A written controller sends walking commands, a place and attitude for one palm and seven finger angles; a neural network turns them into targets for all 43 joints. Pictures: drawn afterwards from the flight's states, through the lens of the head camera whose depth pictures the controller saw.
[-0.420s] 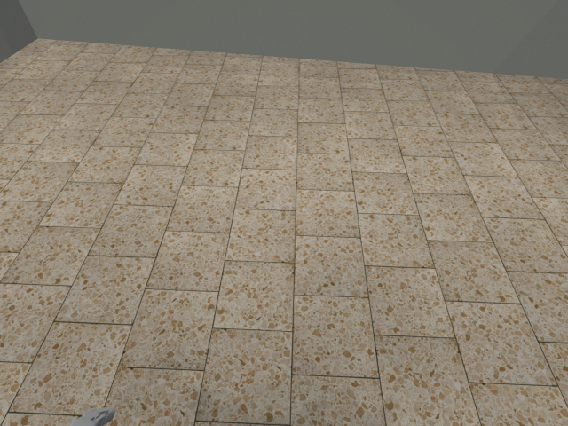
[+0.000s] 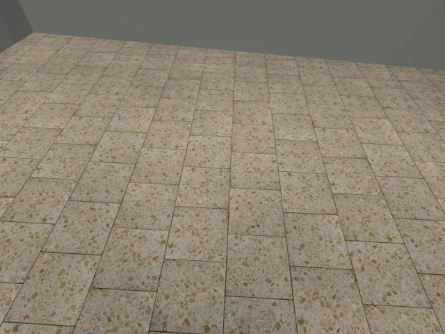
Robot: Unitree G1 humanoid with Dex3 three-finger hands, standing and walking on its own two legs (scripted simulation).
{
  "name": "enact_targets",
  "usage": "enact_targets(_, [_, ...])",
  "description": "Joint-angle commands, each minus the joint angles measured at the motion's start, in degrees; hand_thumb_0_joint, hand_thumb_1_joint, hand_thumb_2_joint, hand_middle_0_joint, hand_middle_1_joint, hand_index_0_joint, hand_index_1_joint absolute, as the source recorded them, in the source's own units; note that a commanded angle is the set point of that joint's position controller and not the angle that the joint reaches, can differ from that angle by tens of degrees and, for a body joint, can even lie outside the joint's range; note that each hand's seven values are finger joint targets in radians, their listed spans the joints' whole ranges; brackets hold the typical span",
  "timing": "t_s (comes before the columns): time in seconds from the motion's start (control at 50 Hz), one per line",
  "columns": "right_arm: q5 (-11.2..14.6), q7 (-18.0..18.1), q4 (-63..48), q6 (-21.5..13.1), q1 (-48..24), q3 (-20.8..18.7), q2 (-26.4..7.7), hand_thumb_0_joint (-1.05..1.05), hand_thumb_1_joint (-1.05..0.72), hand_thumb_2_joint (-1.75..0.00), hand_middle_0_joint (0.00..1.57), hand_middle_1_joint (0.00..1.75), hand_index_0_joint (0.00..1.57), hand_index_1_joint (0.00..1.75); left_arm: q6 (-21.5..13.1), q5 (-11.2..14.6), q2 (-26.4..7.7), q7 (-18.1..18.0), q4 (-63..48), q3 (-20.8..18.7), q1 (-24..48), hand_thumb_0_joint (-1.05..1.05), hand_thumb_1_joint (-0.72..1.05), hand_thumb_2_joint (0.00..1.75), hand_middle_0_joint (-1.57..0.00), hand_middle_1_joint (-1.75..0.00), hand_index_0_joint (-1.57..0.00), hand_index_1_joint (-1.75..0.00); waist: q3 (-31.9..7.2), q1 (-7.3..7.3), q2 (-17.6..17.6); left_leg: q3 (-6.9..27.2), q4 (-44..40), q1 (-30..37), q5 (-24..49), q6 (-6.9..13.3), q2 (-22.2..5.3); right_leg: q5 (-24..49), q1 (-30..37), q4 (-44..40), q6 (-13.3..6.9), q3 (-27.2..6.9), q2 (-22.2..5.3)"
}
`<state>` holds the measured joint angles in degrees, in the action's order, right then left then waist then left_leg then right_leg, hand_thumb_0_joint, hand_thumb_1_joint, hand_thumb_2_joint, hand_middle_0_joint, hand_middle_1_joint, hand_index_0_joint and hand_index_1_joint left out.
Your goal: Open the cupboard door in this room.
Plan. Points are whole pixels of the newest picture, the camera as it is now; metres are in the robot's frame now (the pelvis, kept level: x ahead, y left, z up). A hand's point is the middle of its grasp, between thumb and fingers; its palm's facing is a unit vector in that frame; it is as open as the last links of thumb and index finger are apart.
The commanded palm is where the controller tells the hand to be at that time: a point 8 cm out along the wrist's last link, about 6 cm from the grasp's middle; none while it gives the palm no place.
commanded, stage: stand and wait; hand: left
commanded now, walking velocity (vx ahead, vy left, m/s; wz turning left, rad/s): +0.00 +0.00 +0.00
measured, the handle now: out of the picture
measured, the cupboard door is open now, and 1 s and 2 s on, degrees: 0 0 0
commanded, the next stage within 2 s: turn or walk to find it in 0.48 s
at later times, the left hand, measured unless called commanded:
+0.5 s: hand out of the picture +0.06 +0.25 -0.15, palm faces -0.03 -0.94 -0.34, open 7.4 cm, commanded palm none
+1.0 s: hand out of the picture +0.00 +0.22 -0.18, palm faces +0.14 -0.96 -0.23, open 7.4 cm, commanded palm none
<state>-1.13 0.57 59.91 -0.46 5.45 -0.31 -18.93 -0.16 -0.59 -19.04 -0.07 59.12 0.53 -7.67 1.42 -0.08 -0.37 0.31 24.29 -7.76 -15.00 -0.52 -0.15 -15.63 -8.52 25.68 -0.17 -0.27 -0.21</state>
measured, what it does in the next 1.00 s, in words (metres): lifts its right foot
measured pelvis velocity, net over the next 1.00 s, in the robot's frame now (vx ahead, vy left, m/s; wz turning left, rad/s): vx -0.04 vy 0.01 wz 0.17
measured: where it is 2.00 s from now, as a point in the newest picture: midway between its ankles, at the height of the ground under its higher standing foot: outside the picture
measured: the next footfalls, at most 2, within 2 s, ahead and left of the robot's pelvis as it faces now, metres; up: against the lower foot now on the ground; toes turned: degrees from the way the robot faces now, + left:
right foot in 1.18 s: -0.01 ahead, -0.13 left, +0.00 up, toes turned +15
left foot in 1.54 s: -0.09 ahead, +0.12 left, +0.00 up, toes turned +30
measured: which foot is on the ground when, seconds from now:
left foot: down 0.00-1.00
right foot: down 0.00-0.84, up 0.86-1.00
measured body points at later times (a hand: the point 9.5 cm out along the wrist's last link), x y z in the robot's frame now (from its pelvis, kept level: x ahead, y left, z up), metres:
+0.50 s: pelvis -0.02 +0.00 +0.00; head -0.02 -0.01 +0.45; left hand +0.06 +0.29 -0.13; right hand +0.05 -0.30 -0.13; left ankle -0.02 +0.13 -0.74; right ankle -0.02 -0.12 -0.74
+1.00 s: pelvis -0.04 +0.01 -0.01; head +0.00 +0.04 +0.44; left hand +0.00 +0.27 -0.16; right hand +0.03 -0.22 -0.15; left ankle -0.02 +0.12 -0.74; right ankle -0.06 -0.12 -0.69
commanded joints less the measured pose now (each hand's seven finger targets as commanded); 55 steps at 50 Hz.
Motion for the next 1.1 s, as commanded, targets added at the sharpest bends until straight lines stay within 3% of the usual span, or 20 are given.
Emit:
enact_targets(0.0, [0.36,0.62,-3.41,-1.65,-3.11,-2.39,-11.90,0.00,-0.90,-0.90,0.20,0.30,0.20,0.30,-1.33,0.09,-12.28,-0.71,-3.61,-2.95,3.03,0.00,0.90,0.90,-0.20,-0.30,-0.20,-0.30,-4.96,-0.12,0.07,4.32,-3.08,1.41,15.91,2.39,-6.20,17.00,1.48,-4.05,-1.95,-5.10,-6.94])
enact_targets(0.28, [0.54,0.37,-0.65,-1.53,-1.86,-1.84,-12.60,0.00,-0.90,-0.90,0.20,0.30,0.20,0.30,-1.25,0.07,-12.79,-0.39,-1.08,-2.62,3.00,0.00,0.90,0.90,-0.20,-0.30,-0.20,-0.30,-2.26,-0.11,-0.19,5.19,-5.79,-0.13,9.11,2.22,-6.30,8.34,-0.08,-7.44,-1.78,-6.00,-6.80])
enact_targets(0.5, [0.48,0.12,-0.32,-1.47,-1.35,-1.84,-12.78,0.00,-0.90,-0.90,0.20,0.30,0.20,0.30,-1.07,-0.03,-12.78,-0.35,-0.98,-2.74,3.28,0.00,0.90,0.90,-0.20,-0.30,-0.20,-0.30,-1.43,-0.10,0.34,6.16,-5.91,-2.02,8.53,2.28,-6.14,5.73,-0.66,-7.15,-1.53,-5.62,-6.75])
enact_targets(0.54, [0.38,0.01,-0.69,-1.09,-0.70,-1.64,-10.91,0.00,-0.90,-0.90,0.20,0.30,0.20,0.30,-0.59,-0.02,-11.06,-0.53,-1.17,-2.75,2.19,0.00,0.90,0.90,-0.20,-0.30,-0.20,-0.30,-2.01,-0.32,0.10,6.26,-4.42,-3.35,9.60,2.22,-5.98,5.85,-0.34,-5.75,-1.13,-4.74,-7.17])
enact_targets(0.62, [0.22,-0.23,-1.69,0.53,2.42,-0.86,-5.03,0.00,-0.90,-0.90,0.20,0.30,0.20,0.30,0.85,-0.03,-6.88,-1.27,-1.99,-2.21,-1.57,0.00,0.90,0.90,-0.20,-0.30,-0.20,-0.30,-2.40,-0.56,-2.70,5.04,1.06,-7.86,10.27,1.03,-4.17,6.83,-0.31,-4.11,-0.93,-4.97,-9.71])
enact_targets(0.7, [0.35,-0.24,-3.74,1.56,5.29,-1.88,-4.03,0.00,-0.90,-0.90,0.20,0.30,0.20,0.30,1.26,-0.33,-8.19,-1.78,-4.71,-3.12,-2.52,0.00,0.90,0.90,-0.20,-0.30,-0.20,-0.30,-3.71,-0.08,-7.55,2.56,10.83,-9.52,7.02,0.45,-2.04,10.76,-2.02,-4.04,-4.73,-6.66,-15.68])
enact_targets(0.74, [0.40,-0.27,-4.42,1.81,6.41,-2.40,-3.46,0.00,-0.90,-0.90,0.20,0.30,0.20,0.30,1.33,-0.51,-7.95,-2.01,-6.18,-3.44,-1.99,0.00,0.90,0.90,-0.20,-0.30,-0.20,-0.30,-2.88,0.42,-7.83,1.60,12.91,-9.59,2.14,0.29,-2.13,13.44,-3.89,-2.12,-6.13,-5.72,-17.31])
enact_targets(0.76, [0.43,-0.41,-4.70,1.82,6.89,-2.57,-3.24,0.00,-0.90,-0.90,0.20,0.30,0.20,0.30,1.51,-0.60,-7.63,-2.08,-6.88,-3.47,-1.86,0.00,0.90,0.90,-0.20,-0.30,-0.20,-0.30,-2.72,0.67,-6.90,1.21,11.48,-8.49,2.69,0.41,-2.56,13.70,-5.29,-0.44,-5.84,-4.13,-17.07])
enact_targets(0.78, [0.39,-0.52,-4.81,1.75,8.11,-2.76,-3.08,0.00,-0.90,-0.90,0.20,0.30,0.20,0.30,1.68,-0.60,-7.23,-2.04,-7.50,-3.51,-1.19,0.00,0.90,0.90,-0.20,-0.30,-0.20,-0.30,-2.31,1.43,-4.46,2.78,8.46,-6.43,7.48,0.98,-3.61,10.58,-8.10,2.42,-4.14,-1.45,-15.32])
enact_targets(0.8, [0.06,-0.65,-4.97,1.53,9.21,-3.03,-4.39,0.00,-0.90,-0.90,0.20,0.30,0.20,0.30,2.00,-0.44,-5.52,-1.92,-8.31,-3.42,-0.70,0.00,0.90,0.90,-0.20,-0.30,-0.20,-0.30,-1.68,1.95,3.20,10.04,3.61,-5.92,13.30,2.88,-6.59,4.38,-11.11,9.03,-1.05,2.86,-9.94])
enact_targets(0.82, [-0.48,-0.52,-5.33,1.17,10.84,-3.68,-7.07,0.00,-0.90,-0.90,0.20,0.30,0.20,0.30,2.25,-0.16,-2.91,-1.95,-9.27,-3.10,0.70,0.00,0.90,0.90,-0.20,-0.30,-0.20,-0.30,-0.19,2.94,14.28,24.08,-5.38,-7.09,17.22,7.51,-13.54,-8.09,-14.12,20.20,2.30,6.78,-2.00])
enact_targets(0.84, [-0.17,0.10,-5.26,0.98,11.99,-4.10,-7.85,0.00,-0.90,-0.90,0.20,0.30,0.20,0.30,2.24,-0.34,-2.61,-2.20,-10.08,-3.17,1.00,0.00,0.90,0.90,-0.20,-0.30,-0.20,-0.30,-0.53,2.97,15.82,30.80,-8.96,-5.82,20.34,11.46,-16.33,-18.05,-17.32,29.75,2.23,2.08,-0.81])
enact_targets(0.86, [0.07,0.46,-5.83,0.85,11.28,-4.24,-7.53,0.00,-0.90,-0.90,0.20,0.30,0.20,0.30,2.14,-0.36,-2.92,-2.17,-10.10,-3.35,0.40,0.00,0.90,0.90,-0.20,-0.30,-0.20,-0.30,-0.72,1.79,12.22,30.47,-7.73,-4.80,20.53,13.47,-16.80,-17.51,-19.39,33.86,2.00,-0.75,-2.34])
enact_targets(0.9, [-0.06,0.84,-6.82,0.87,9.37,-4.29,-6.09,0.00,-0.90,-0.90,0.20,0.30,0.20,0.30,1.81,-0.21,-1.32,-1.80,-9.42,-3.64,-0.64,0.00,0.90,0.90,-0.20,-0.30,-0.20,-0.30,-2.88,1.05,8.32,25.23,-5.43,-3.60,20.00,12.76,-13.67,-13.91,-19.23,35.02,2.43,-1.47,-2.52])
enact_targets(0.94, [-0.12,0.94,-7.17,1.02,9.25,-4.57,-5.33,0.00,-0.90,-0.90,0.20,0.30,0.20,0.30,1.79,0.04,0.31,-1.59,-9.35,-3.59,-1.43,0.00,0.90,0.90,-0.20,-0.30,-0.20,-0.30,-4.24,1.15,8.55,23.23,-4.71,-2.77,19.65,12.06,-11.50,-12.90,-17.45,30.87,2.78,-0.55,-1.85])
enact_targets(1.0, [-0.23,0.99,-7.20,1.37,10.86,-5.16,-5.05,0.00,-0.90,-0.90,0.20,0.30,0.20,0.30,1.70,0.25,1.69,-1.57,-9.90,-3.62,-1.66,0.00,0.90,0.90,-0.20,-0.30,-0.20,-0.30,-5.91,1.99,8.68,24.98,-4.16,-0.49,20.89,12.24,-11.07,-13.01,-15.55,24.10,2.90,-0.28,-0.59])
enact_targets(1.06, [-0.28,0.72,-7.60,1.79,10.81,-5.73,-4.90,0.00,-0.90,-0.90,0.20,0.30,0.20,0.30,1.44,0.40,1.98,-1.70,-10.15,-3.75,-3.85,0.00,0.90,0.90,-0.20,-0.30,-0.20,-0.30,-6.95,1.62,8.75,25.20,-2.51,-1.29,22.29,10.83,-9.20,-10.52,-10.35,13.99,2.73,0.41,1.05])
enact_targets(1.08, [-0.18,0.57,-8.02,1.91,10.17,-5.94,-4.88,0.00,-0.90,-0.90,0.20,0.30,0.20,0.30,1.38,0.51,1.99,-1.80,-9.81,-3.93,-5.71,0.00,0.90,0.90,-0.20,-0.30,-0.20,-0.30,-7.70,0.86,8.68,24.87,-1.82,-2.90,20.77,9.84,-8.31,-7.52,-7.06,9.55,2.70,0.67,1.42])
